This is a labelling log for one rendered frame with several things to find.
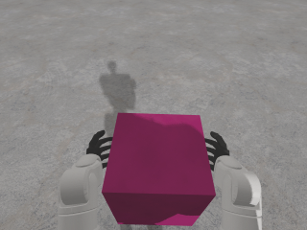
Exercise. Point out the left robot forearm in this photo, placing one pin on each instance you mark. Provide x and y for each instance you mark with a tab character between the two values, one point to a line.
78	194

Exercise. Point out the carton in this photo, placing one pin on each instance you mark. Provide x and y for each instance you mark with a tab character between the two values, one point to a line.
158	170

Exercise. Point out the robot right hand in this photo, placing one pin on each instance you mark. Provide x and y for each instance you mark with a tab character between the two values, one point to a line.
220	148

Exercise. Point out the robot left hand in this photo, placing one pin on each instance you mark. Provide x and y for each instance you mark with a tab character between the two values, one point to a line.
94	146

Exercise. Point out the right robot forearm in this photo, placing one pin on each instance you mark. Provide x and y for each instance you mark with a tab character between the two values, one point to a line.
241	195

